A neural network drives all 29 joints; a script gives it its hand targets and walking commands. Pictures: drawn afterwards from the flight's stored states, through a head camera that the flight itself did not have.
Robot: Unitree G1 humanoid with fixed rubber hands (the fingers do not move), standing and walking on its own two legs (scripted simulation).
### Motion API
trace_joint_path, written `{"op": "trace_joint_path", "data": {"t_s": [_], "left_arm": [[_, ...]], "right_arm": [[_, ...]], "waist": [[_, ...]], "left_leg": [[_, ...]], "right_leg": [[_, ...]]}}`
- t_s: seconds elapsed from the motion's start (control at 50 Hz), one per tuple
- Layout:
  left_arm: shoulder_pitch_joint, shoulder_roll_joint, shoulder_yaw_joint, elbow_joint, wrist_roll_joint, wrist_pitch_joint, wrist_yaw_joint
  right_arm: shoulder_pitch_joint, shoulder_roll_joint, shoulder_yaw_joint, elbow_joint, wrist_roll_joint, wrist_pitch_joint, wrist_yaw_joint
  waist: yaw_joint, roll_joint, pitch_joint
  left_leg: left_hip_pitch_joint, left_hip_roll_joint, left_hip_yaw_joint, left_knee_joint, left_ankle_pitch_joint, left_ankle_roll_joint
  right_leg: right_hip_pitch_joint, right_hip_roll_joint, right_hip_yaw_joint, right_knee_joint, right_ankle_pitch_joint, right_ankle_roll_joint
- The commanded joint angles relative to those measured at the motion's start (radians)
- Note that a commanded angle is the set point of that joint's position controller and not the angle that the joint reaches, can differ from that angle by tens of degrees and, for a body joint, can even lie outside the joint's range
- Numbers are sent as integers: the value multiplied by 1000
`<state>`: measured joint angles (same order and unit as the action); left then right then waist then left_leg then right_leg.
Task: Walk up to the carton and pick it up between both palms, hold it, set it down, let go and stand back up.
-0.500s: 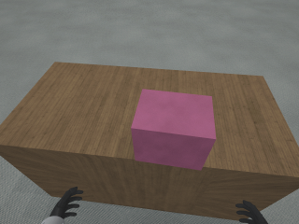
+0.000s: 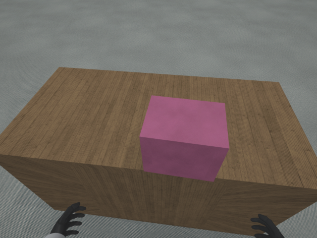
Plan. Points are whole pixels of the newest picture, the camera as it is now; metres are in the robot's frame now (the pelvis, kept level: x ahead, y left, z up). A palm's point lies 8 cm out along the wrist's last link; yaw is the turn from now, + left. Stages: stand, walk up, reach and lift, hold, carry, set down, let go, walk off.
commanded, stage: stand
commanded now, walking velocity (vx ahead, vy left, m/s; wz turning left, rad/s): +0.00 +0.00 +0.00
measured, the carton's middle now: (182, 138) +0.43 -0.04 -0.03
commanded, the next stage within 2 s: none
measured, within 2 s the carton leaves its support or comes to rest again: neither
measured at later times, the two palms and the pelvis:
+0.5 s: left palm (57, 237) +0.15 +0.28 -0.08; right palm out of the picture +0.13 -0.26 -0.08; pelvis +0.00 +0.00 +0.00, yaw +0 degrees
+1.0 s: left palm out of the picture +0.13 +0.29 -0.09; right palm out of the picture +0.12 -0.26 -0.08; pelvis +0.00 +0.00 +0.00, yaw +0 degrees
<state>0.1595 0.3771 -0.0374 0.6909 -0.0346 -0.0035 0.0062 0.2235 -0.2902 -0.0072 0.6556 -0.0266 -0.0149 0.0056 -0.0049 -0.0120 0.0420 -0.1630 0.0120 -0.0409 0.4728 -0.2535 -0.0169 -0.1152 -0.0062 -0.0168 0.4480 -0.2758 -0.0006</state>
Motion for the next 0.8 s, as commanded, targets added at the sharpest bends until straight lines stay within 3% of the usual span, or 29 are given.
{"op": "trace_joint_path", "data": {"t_s": [0.0, 0.02, 0.04, 0.06, 0.08, 0.1, 0.12, 0.14, 0.16, 0.22, 0.24, 0.32, 0.36, 0.38, 0.4, 0.42, 0.46, 0.48, 0.5, 0.52, 0.56, 0.58, 0.6, 0.62, 0.64, 0.66, 0.72, 0.74, 0.78], "left_arm": [[-14, 197, 100, 3, 92, -45, 4], [-29, 186, 100, 12, 89, -40, 7], [-16, 204, 95, 4, 70, -49, 3], [-20, 194, 106, 18, 75, -52, 1], [-22, 183, 88, 25, 67, -42, 5], [4, 192, 96, 26, 65, -49, 1], [-6, 183, 90, 35, 79, -50, 2], [-3, 193, 95, 17, 69, -49, -1], [-4, 214, 109, 14, 64, -44, 0], [-42, 233, 110, 18, 62, -45, 4], [-32, 187, 97, 19, 74, -53, -2], [-16, 189, 99, 37, 73, -50, -2], [-17, 205, 108, 32, 85, -49, -1], [-3, 211, 103, 50, 70, -54, 1], [-23, 225, 103, 45, 77, -58, 5], [-43, 192, 105, 39, 81, -52, 7], [-38, 210, 106, 45, 74, -46, 0], [-19, 237, 104, 54, 61, -51, 0], [-11, 196, 99, 71, 72, -48, -6], [-25, 195, 91, 44, 66, -48, -7], [-26, 198, 97, 66, 75, -51, -1], [-26, 211, 106, 54, 68, -51, -3], [-52, 199, 105, 53, 71, -47, 0], [-27, 163, 98, 45, 52, -43, -2], [-38, 175, 101, 48, 63, -40, -7], [-28, 193, 98, 47, 73, -49, 0], [-17, 207, 96, 68, 69, -39, 3], [-18, 207, 95, 69, 57, -39, 6], [-5, 200, 99, 73, 64, -40, 4]], "right_arm": [[-60, -274, -73, 13, 7, -29, 4], [-39, -258, -76, 25, 17, -33, -5], [-55, -286, -81, 43, 8, -24, -2], [-87, -269, -80, 16, 7, -24, 0], [-47, -267, -77, 11, 13, -23, -8], [-23, -268, -71, 32, 13, -26, -5], [-82, -243, -69, 22, 26, -32, -6], [-60, -259, -69, 24, 9, -31, -12], [-32, -270, -72, 24, 18, -29, -7], [-59, -250, -64, 32, 17, -24, -6], [-53, -238, -56, 44, 17, -24, -9], [-75, -252, -63, 25, 17, -40, -4], [-30, -251, -63, 44, 21, -25, -8], [-67, -249, -67, 40, 14, -18, -7], [-29, -254, -61, 27, 16, -6, -14], [-72, -254, -65, 28, 11, -22, -6], [-54, -238, -54, 31, 9, -21, -11], [-40, -255, -64, 39, 18, -16, -2], [-54, -272, -72, 50, 15, -24, -9], [-53, -258, -60, 34, 22, -23, -12], [-44, -285, -78, 59, 16, -29, -11], [-46, -250, -61, 55, -2, -30, -13], [-36, -258, -62, 60, -1, -24, -7], [-59, -280, -70, 53, 6, -28, -13], [-101, -262, -63, 44, 9, -24, -7], [-67, -272, -71, 51, 11, -21, -5], [-62, -288, -68, 65, 11, -24, -12], [-60, -278, -66, 68, 8, -20, -7], [-40, -279, -69, 81, 11, -22, -18]], "waist": [[4, 44, -67], [-14, 29, -75], [6, 89, -78], [4, 89, -74], [-1, 15, -113], [15, 67, -69], [0, 18, -143], [31, 58, -130], [8, 38, -117], [-6, 83, -94], [0, 48, -96], [8, 87, -75], [-8, 28, -99], [4, 95, -86], [-9, 31, -70], [-6, 75, -23], [10, 54, -57], [-8, 25, -55], [3, 100, -55], [10, 83, -50], [-21, 67, -59], [10, 57, 18], [-7, 24, 2], [20, 62, -93], [21, 79, -76], [12, 36, -109], [-5, 64, -39], [10, 36, -94], [17, 96, -52]], "left_leg": [[-13, 76, -81, -72, 215, 53], [-15, 90, -81, -75, 220, 64], [-1, 77, -79, -79, 225, 58], [1, 78, -71, -65, 264, 53], [-5, 83, -72, -61, 257, 67], [-17, 75, -64, -65, 299, 68], [45, 78, -64, -39, 302, 63], [-6, 79, -64, -51, 279, 68], [17, 71, -71, -61, 250, 59], [0, 84, -68, -77, 205, 54], [-2, 87, -80, -70, 249, 56], [-13, 88, -74, -73, 189, 62], [12, 90, -74, -66, 225, 68], [0, 91, -76, -63, 226, 84], [-11, 82, -74, -78, 241, 75], [-19, 84, -56, -69, 220, 62], [-38, 79, -71, -79, 207, 61], [-24, 78, -78, -104, 214, 53], [-13, 74, -57, -86, 150, 53], [-53, 82, -65, -92, 143, 60], [-1, 70, -68, -86, 175, 51], [-46, 72, -67, -81, 203, 66], [-62, 69, -93, -100, 238, 58], [1, 76, -72, -70, 237, 51], [-36, 65, -61, -73, 240, 54], [5, 77, -68, -63, 255, 50], [-28, 75, -73, -96, 242, 57], [9, 83, -81, -92, 227, 58], [-48, 67, -70, -90, 262, 51]], "right_leg": [[-9, -86, 76, -68, 212, -35], [-2, -103, 87, -70, 230, -33], [-10, -94, 73, -66, 208, -21], [-6, -101, 87, -57, 283, -31], [49, -98, 77, -52, 290, -21], [20, -105, 90, -63, 275, -26], [28, -99, 91, -65, 300, -34], [51, -111, 90, -66, 303, -37], [19, -110, 101, -65, 286, -36], [-10, -98, 92, -68, 251, -25], [1, -97, 91, -61, 261, -27], [-4, -101, 99, -85, 237, -30], [7, -106, 90, -55, 281, -38], [2, -113, 96, -72, 277, -37], [0, -99, 83, -54, 276, -29], [-32, -101, 87, -78, 261, -26], [16, -100, 82, -68, 238, -24], [-21, -103, 70, -65, 218, -31], [-16, -102, 92, -89, 205, -35], [8, -99, 81, -82, 179, -26], [-23, -108, 87, -98, 193, -34], [-23, -104, 102, -87, 228, -25], [-11, -100, 86, -79, 227, -27], [6, -94, 86, -76, 227, -29], [0, -85, 71, -63, 241, -21], [19, -92, 75, -62, 249, -37], [-24, -101, 86, -69, 247, -30], [8, -104, 80, -64, 219, -34], [32, -103, 85, -78, 248, -32]]}}
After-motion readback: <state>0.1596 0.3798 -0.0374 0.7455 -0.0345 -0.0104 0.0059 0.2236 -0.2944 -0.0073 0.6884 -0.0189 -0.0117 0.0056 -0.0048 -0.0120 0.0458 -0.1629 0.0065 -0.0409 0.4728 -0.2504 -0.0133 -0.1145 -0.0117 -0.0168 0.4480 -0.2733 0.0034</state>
